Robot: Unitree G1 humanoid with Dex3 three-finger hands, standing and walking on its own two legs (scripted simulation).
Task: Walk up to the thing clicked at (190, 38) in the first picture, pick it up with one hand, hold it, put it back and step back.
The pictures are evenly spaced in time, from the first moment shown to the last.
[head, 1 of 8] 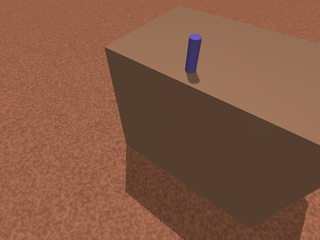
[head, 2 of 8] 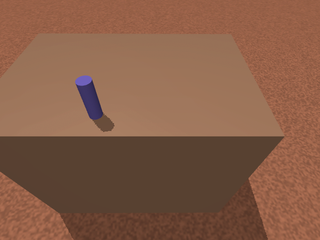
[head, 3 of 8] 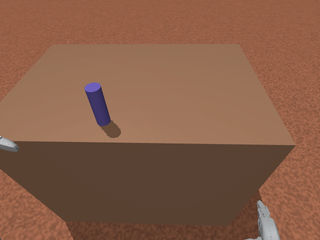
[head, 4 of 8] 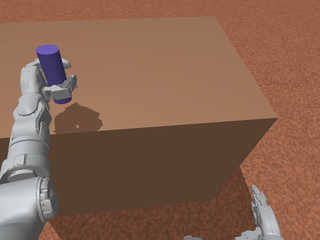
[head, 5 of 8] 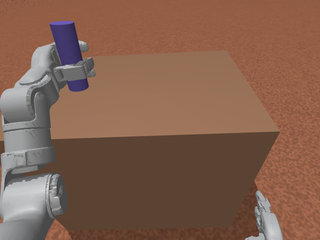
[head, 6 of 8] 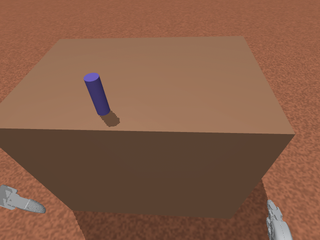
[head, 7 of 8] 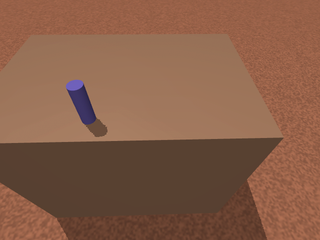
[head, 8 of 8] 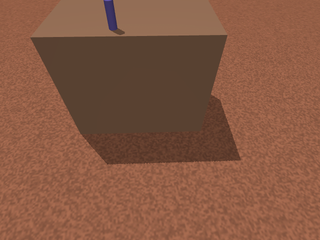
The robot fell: no
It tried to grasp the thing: yes
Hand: left
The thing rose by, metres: 0.28
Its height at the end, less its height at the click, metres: +0.00
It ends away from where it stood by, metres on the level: 0.01
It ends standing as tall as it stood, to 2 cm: yes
